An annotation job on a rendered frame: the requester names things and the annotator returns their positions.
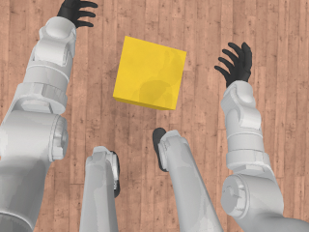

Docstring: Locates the right robot thigh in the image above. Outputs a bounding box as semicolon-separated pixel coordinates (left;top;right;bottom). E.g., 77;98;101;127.
157;135;224;232

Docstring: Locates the robot left upper arm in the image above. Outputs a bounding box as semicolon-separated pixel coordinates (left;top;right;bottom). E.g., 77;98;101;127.
0;109;69;232

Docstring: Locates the robot left forearm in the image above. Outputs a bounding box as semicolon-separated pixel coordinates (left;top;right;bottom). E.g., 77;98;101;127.
0;16;77;157

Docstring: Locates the carton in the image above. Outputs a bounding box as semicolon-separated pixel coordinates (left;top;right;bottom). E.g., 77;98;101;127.
113;36;187;110

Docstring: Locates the robot right forearm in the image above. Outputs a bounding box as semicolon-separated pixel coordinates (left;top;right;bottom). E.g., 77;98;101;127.
220;80;284;211

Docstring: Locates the robot left foot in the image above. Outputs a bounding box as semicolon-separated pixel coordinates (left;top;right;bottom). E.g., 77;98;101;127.
110;151;121;198

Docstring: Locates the right robot hand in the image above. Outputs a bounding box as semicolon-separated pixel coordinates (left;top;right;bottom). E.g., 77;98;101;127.
214;42;252;88

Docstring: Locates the robot right upper arm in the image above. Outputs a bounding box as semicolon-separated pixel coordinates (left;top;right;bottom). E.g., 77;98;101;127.
220;173;309;232

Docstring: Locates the left robot hand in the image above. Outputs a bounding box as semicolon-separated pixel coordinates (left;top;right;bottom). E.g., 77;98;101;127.
57;0;98;29

